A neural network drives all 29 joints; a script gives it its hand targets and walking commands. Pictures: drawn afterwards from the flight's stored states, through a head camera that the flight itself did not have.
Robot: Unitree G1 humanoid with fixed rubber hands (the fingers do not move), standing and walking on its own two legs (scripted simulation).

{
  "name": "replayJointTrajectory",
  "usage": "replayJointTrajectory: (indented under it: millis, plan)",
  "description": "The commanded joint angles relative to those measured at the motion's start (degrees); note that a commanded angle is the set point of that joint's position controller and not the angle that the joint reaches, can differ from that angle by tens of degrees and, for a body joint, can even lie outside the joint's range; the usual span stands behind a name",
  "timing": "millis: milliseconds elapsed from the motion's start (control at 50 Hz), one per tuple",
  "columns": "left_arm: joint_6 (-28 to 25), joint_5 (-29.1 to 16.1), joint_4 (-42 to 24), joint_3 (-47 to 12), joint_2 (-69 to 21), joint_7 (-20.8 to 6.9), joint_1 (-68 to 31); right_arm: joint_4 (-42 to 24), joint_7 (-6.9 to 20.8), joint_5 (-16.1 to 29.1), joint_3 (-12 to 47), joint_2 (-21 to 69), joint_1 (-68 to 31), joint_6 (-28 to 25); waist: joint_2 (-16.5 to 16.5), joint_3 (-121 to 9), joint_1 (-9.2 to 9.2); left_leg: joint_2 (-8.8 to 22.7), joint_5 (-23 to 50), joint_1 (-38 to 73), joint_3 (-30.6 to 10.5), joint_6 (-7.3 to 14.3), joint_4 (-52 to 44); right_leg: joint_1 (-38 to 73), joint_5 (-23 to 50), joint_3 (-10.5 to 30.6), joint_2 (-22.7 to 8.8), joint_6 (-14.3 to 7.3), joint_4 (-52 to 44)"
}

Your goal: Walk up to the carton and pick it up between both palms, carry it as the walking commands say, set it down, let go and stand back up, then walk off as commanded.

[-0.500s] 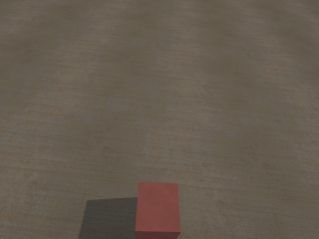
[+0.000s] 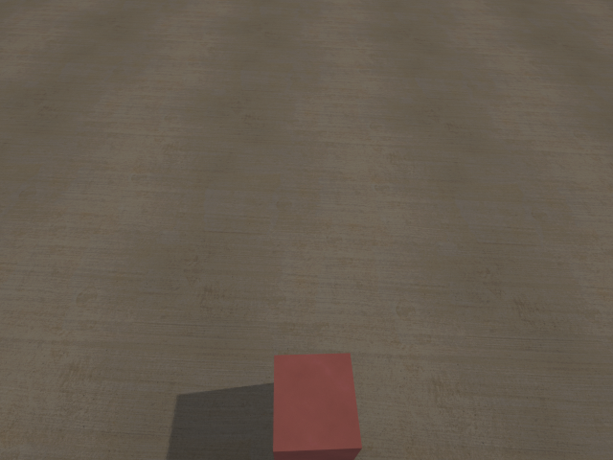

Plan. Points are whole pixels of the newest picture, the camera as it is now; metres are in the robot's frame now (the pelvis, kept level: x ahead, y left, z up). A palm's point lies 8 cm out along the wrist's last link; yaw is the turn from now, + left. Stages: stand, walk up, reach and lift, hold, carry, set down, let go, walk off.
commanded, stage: walk up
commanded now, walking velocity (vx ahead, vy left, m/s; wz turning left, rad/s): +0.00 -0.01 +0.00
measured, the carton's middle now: (312, 410) +0.36 -0.03 -0.67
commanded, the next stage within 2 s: stand in 0.18 s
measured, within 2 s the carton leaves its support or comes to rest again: neither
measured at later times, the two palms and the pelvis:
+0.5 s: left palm out of the picture -0.03 +0.19 -0.15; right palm out of the picture -0.02 -0.22 -0.15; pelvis +0.01 -0.01 +0.00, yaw +0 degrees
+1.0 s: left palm (170, 451) +0.16 +0.19 -0.14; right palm (467, 458) +0.16 -0.23 -0.13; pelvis -0.01 -0.02 -0.02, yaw -2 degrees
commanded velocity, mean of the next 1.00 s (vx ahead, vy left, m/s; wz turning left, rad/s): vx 0.00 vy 0.00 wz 0.00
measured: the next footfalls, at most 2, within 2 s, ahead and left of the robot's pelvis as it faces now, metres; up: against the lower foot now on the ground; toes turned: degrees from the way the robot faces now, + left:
none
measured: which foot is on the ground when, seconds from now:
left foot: down 0.00-1.00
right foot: down 0.00-1.00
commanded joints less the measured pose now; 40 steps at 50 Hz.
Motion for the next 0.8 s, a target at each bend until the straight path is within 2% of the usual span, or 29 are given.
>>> replayJointTrajectory:
  millis: [0,20,40,80,120,140,160,180,200,220,240,280,300,320,340,400,420,440,540,580,620,640,660,680,700,720,740,760,780]
  plan:
    - [-0.2,0.4,0.4,0.5,4.2,0.3,6.7,-0.6,-0.3,-0.2,-0.6,-5.9,5.1,-0.6,0.1,3.4,1.00,6.0,17.5,-3.2,-5.3,1.3,-4.5,-0.4,8.4,1.4,-1.3,-2.4,-2.9]
    - [-0.6,0.1,0.6,0.5,4.8,0.1,6.9,-0.2,-0.7,-0.1,-1.0,-6.8,5.4,-0.5,2.3,1.4,0.97,6.0,15.9,-3.6,-4.3,0.5,-4.7,0.9,7.1,1.3,-1.1,-2.7,-1.1]
    - [-0.5,0.3,0.4,0.8,4.3,0.3,6.4,-0.4,-0.4,0.0,-0.5,-5.1,4.6,-0.4,-1.6,3.2,0.24,6.7,15.3,-4.0,-5.4,1.0,-4.4,-0.1,8.7,0.9,-1.4,-1.8,-2.5]
    - [-0.4,0.5,-0.5,-0.1,3.5,0.3,4.7,-0.6,-0.7,0.8,-1.2,-6.1,4.8,0.3,-0.4,2.9,-0.55,5.6,12.1,-5.4,-4.4,0.9,-4.9,-0.4,7.1,1.4,-1.5,-2.0,-3.4]
    - [-0.6,-0.2,-0.2,0.0,3.9,0.6,6.9,-0.2,-1.0,-0.1,-1.1,-5.8,5.0,-0.1,3.1,3.2,0.06,6.4,19.0,-3.5,-3.0,0.4,-3.8,0.7,12.3,0.7,-2.1,-1.6,-3.1]
    - [-0.6,-0.1,0.8,0.4,3.7,0.9,7.2,0.1,-0.8,0.5,-1.0,-5.8,4.3,-0.3,0.3,2.7,1.58,6.3,19.2,-4.6,-4.7,0.6,-4.1,2.5,11.0,0.6,-1.4,-1.5,-2.8]
    - [-0.8,-0.1,0.5,0.2,3.5,0.9,7.1,-0.2,-0.6,0.5,-1.7,-6.9,5.8,-0.2,-1.4,0.0,-0.61,6.0,17.0,-1.8,-3.9,1.1,-4.9,1.4,11.0,1.0,-1.9,-1.8,-2.0]
    - [-0.8,0.1,0.3,0.4,4.6,0.6,5.6,-1.1,-0.2,0.6,-1.1,-6.2,4.0,0.0,-3.9,1.0,-0.02,6.1,18.7,-1.7,-4.6,1.2,-3.9,-0.6,11.5,0.7,-1.2,-2.1,-1.8]
    - [-0.8,0.1,0.3,0.1,3.5,0.3,6.2,-0.9,-0.7,0.2,-1.4,-6.6,2.5,-0.1,1.3,2.8,1.20,5.4,18.6,-2.3,-2.8,0.9,-3.7,-0.2,10.8,1.6,-1.6,-2.1,-3.2]
    - [-0.7,-0.2,-0.1,0.1,3.5,0.3,5.8,0.6,-0.7,0.4,-0.8,-5.0,4.9,0.0,-0.6,3.9,0.77,6.0,21.0,-1.3,-4.1,0.4,-2.8,0.4,13.1,1.5,-1.7,-2.1,-2.4]
    - [-0.5,0.0,0.1,-0.2,2.6,0.4,6.5,0.1,-0.8,0.8,-1.0,-5.9,5.6,0.0,2.0,4.0,-0.69,6.0,20.4,-1.4,-2.7,0.9,-2.8,-0.6,14.9,2.1,-2.7,-2.3,-3.4]
    - [-0.8,0.1,0.2,0.3,5.0,0.7,7.5,-0.6,-1.0,-0.1,-1.4,-7.0,3.6,0.4,1.7,2.6,0.88,5.8,19.9,-0.7,-3.7,0.4,-3.6,-0.1,12.2,0.2,-2.0,-2.5,-2.4]
    - [-0.9,0.0,0.0,-0.1,2.6,0.6,6.8,-0.9,-0.6,0.5,-0.9,-5.6,4.0,0.7,-2.2,5.6,-0.54,6.3,18.7,-2.8,-3.9,0.5,-3.8,-0.7,13.0,0.7,-1.5,-2.1,-2.8]
    - [-0.7,0.0,0.0,-0.1,2.4,0.4,7.0,-1.0,-0.8,0.2,-0.8,-5.4,2.9,0.4,1.9,5.6,0.93,5.8,19.5,-3.6,-3.2,0.4,-3.1,-1.2,11.7,0.8,-1.5,-1.8,-3.6]
    - [-0.9,-0.2,0.5,-0.4,1.8,0.6,8.3,-0.1,-0.4,0.4,-0.7,-4.0,4.7,0.6,-1.9,5.8,-0.05,5.3,15.8,-3.5,-4.0,0.5,-4.2,-1.9,9.8,0.6,-0.9,-2.0,-2.7]
    - [-0.8,0.4,0.7,-0.3,1.9,0.3,8.5,-0.5,-0.7,0.5,-1.3,-7.1,5.4,0.4,2.4,4.2,-0.35,5.5,16.3,-2.6,-3.2,0.4,-3.2,-0.8,11.2,0.8,-1.5,-2.0,-2.8]
    - [-0.9,0.7,-0.2,-0.6,2.9,0.4,6.6,-0.8,-0.6,0.7,-1.5,-6.7,4.6,0.7,-0.8,4.8,-1.31,5.0,14.5,-3.5,-3.1,1.2,-3.3,-0.3,11.8,1.4,-1.6,-2.3,-3.1]
    - [-1.1,0.4,-0.6,-0.3,3.3,0.4,7.7,-0.3,-0.8,0.0,-1.6,-6.8,4.9,0.4,2.2,3.7,-0.79,5.8,13.5,-3.3,-3.2,0.7,-3.6,-1.3,9.0,1.8,-1.4,-3.0,-2.9]
    - [-1.0,-0.1,-0.4,-0.9,1.3,0.7,8.1,-0.3,-0.6,0.5,-1.6,-6.7,4.4,1.0,-2.7,4.6,-0.14,5.6,13.1,-2.9,-3.7,0.8,-3.8,0.3,11.0,1.0,-1.6,-2.8,-4.1]
    - [-0.8,0.2,-1.1,-0.9,3.1,0.4,6.7,-0.8,-0.6,0.2,-1.5,-6.4,4.9,0.8,-1.4,3.0,-1.12,5.9,12.5,-1.6,-3.6,0.6,-3.8,-0.7,9.8,1.1,-1.1,-2.9,-4.0]
    - [-0.5,0.0,-0.6,-0.3,3.1,0.2,7.7,0.2,-0.5,0.5,-0.6,-4.1,4.3,0.8,2.4,5.8,0.29,5.3,11.8,-4.1,-3.0,0.0,-4.7,-0.2,8.3,1.2,-1.2,-2.3,-3.8]
    - [-0.8,0.5,-0.6,-0.1,4.0,0.4,7.7,0.0,-0.4,0.6,-1.0,-4.6,5.8,0.8,-2.3,4.4,-0.59,5.6,12.6,-3.2,-3.4,0.4,-5.2,-0.9,9.7,0.8,-1.3,-2.6,-3.1]
    - [-0.8,0.0,0.0,0.0,4.0,0.5,9.2,-0.7,-0.2,0.2,-0.8,-5.1,5.3,0.5,-2.2,1.5,0.23,5.8,15.1,-2.0,-3.6,0.5,-4.6,1.0,11.9,0.7,-1.2,-2.5,-2.7]
    - [-0.8,-0.6,-39.8,-1.3,8.2,-0.4,-36.9,-39.2,-0.2,6.9,4.5,-9.6,-46.2,0.0,0.6,-7.5,3.58,-3.5,-7.3,-24.6,-2.2,0.8,3.8,-12.8,-7.3,1.2,6.7,-3.0,4.8]
    - [2.8,-2.6,-32.9,-1.3,8.0,1.7,-33.8,-38.7,-2.3,5.0,1.6,-13.4,-42.0,3.6,-0.3,-10.3,3.44,-0.8,-7.6,-20.9,2.0,-1.1,5.9,-23.5,-9.3,-2.3,6.0,-7.1,7.3]
    - [6.2,-5.2,-35.9,-1.5,11.0,2.6,-34.4,-34.5,-3.0,5.1,2.1,-13.4,-35.8,8.0,-1.9,-12.5,1.01,1.1,-7.6,-21.2,1.3,-0.7,6.6,-14.5,-8.6,-1.8,5.2,-6.7,10.3]
    - [10.2,-7.8,-37.2,-4.2,9.5,3.0,-30.8,-38.5,-3.4,8.9,4.6,-10.7,-35.8,10.7,-1.6,-13.2,4.69,0.5,-7.8,-27.6,3.3,2.2,7.2,-15.5,-7.5,1.9,5.4,-6.6,12.0]
    - [14.3,-9.9,-34.4,-6.0,8.9,2.9,-28.2,-36.6,-3.2,9.5,5.7,-9.2,-33.4,15.3,-1.0,-17.4,2.12,1.7,-3.1,-24.5,1.9,2.7,7.9,-16.0,-3.8,1.3,4.8,-8.0,14.9]
    - [19.6,-10.8,-30.8,-10.3,7.7,3.3,-18.7,-26.8,-3.6,10.7,6.1,-8.0,-19.9,21.2,1.0,-12.2,0.97,0.4,-1.5,-26.8,1.8,2.9,8.1,-15.9,-1.0,0.1,5.9,-8.0,13.9]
